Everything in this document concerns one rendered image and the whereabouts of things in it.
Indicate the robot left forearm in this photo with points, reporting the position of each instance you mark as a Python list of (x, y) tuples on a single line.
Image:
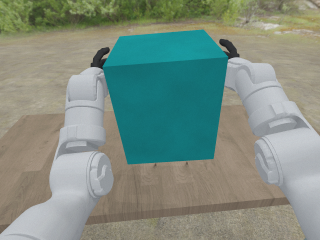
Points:
[(83, 129)]

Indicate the robot right hand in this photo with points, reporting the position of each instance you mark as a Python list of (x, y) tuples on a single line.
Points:
[(230, 47)]

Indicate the robot right upper arm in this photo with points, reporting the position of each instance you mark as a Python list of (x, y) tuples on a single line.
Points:
[(291, 160)]

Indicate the robot left upper arm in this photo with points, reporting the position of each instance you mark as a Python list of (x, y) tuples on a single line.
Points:
[(77, 182)]

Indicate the robot right forearm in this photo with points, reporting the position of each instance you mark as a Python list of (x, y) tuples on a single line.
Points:
[(266, 104)]

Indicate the table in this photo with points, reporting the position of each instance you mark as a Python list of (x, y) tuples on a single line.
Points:
[(229, 181)]

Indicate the robot left hand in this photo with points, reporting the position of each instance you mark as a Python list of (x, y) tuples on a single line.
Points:
[(97, 59)]

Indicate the carton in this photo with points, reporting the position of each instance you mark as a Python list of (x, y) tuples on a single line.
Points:
[(166, 91)]

